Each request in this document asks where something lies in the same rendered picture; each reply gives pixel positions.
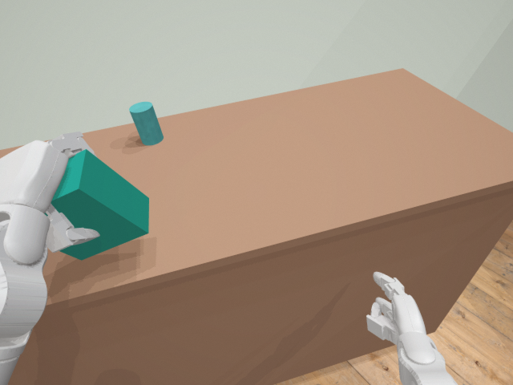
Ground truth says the sponge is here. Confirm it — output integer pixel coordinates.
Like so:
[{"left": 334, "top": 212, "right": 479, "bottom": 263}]
[{"left": 44, "top": 149, "right": 149, "bottom": 261}]

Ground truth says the robot right forearm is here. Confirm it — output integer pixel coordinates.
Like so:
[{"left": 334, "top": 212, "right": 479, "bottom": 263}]
[{"left": 397, "top": 332, "right": 458, "bottom": 385}]

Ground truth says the table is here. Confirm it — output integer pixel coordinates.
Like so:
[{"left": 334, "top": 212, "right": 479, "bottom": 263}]
[{"left": 0, "top": 68, "right": 513, "bottom": 385}]

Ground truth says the robot left forearm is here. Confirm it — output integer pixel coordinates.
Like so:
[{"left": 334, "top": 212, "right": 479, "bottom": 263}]
[{"left": 0, "top": 204, "right": 50, "bottom": 385}]

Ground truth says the robot left hand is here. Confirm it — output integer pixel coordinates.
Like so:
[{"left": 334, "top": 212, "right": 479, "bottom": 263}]
[{"left": 0, "top": 132, "right": 100, "bottom": 253}]

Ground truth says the robot right hand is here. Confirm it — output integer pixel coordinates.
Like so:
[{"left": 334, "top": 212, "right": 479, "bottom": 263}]
[{"left": 366, "top": 272, "right": 426, "bottom": 345}]

